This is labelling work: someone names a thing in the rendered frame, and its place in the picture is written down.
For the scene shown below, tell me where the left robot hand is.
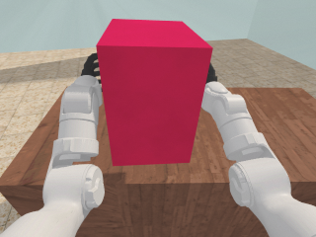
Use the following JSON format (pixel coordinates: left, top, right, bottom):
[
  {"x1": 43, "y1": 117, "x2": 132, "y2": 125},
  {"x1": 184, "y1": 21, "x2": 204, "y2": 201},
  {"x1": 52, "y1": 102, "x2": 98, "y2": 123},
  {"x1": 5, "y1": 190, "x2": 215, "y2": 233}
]
[{"x1": 81, "y1": 52, "x2": 103, "y2": 92}]

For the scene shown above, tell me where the carton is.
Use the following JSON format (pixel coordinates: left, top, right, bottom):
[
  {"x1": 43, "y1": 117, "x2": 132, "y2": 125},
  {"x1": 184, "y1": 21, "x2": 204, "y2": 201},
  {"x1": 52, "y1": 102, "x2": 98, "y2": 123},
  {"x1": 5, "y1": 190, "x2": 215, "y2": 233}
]
[{"x1": 96, "y1": 19, "x2": 213, "y2": 166}]

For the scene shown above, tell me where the robot right forearm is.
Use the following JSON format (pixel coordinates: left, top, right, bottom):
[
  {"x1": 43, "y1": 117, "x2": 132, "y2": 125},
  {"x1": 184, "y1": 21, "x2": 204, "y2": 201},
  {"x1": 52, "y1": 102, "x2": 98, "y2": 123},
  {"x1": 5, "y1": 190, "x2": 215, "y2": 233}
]
[{"x1": 201, "y1": 81, "x2": 291, "y2": 192}]

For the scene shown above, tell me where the left robot upper arm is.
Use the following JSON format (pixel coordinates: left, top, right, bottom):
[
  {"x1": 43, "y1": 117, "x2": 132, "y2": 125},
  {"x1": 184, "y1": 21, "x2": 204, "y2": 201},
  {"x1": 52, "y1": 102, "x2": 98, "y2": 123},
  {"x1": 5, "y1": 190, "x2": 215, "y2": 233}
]
[{"x1": 0, "y1": 164, "x2": 105, "y2": 237}]

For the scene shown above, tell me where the pedestal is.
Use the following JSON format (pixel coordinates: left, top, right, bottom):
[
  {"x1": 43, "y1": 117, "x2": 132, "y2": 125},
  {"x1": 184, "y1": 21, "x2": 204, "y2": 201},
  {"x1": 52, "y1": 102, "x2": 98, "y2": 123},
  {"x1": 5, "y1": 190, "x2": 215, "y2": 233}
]
[{"x1": 0, "y1": 86, "x2": 316, "y2": 237}]

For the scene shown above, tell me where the right robot hand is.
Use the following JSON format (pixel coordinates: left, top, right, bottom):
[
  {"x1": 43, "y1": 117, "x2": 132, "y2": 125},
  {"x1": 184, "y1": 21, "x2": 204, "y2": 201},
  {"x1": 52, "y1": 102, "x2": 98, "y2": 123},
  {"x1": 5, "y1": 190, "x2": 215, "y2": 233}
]
[{"x1": 205, "y1": 62, "x2": 217, "y2": 84}]

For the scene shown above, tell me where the right robot upper arm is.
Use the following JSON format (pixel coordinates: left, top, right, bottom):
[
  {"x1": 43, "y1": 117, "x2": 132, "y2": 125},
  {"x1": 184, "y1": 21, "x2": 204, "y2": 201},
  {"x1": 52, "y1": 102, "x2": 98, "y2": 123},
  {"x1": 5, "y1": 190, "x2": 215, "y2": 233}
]
[{"x1": 228, "y1": 156, "x2": 316, "y2": 237}]

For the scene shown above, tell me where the robot left forearm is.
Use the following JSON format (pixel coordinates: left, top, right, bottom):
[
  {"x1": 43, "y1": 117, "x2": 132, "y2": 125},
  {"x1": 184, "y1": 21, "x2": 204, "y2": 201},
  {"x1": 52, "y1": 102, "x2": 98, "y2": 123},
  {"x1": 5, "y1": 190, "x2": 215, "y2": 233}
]
[{"x1": 42, "y1": 75, "x2": 103, "y2": 203}]

